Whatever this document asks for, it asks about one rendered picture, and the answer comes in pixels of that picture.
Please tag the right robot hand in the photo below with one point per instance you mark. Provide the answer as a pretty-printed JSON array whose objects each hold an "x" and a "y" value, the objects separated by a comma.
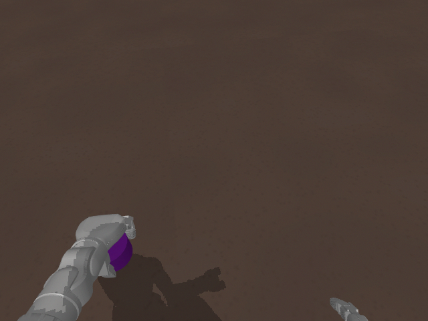
[{"x": 347, "y": 310}]

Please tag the tin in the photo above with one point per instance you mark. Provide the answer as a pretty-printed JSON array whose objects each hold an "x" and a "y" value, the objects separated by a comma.
[{"x": 120, "y": 253}]

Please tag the left robot arm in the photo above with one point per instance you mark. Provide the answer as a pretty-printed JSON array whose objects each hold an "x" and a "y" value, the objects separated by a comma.
[{"x": 71, "y": 286}]

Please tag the left robot hand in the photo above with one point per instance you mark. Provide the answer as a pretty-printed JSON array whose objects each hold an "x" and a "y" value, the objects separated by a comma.
[{"x": 108, "y": 229}]

